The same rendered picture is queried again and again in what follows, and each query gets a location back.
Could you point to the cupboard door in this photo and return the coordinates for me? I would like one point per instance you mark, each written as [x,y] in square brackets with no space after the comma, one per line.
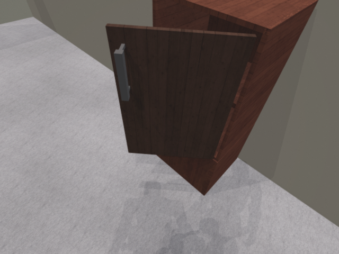
[182,86]

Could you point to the handle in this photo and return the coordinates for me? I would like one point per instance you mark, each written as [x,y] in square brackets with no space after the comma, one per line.
[122,73]

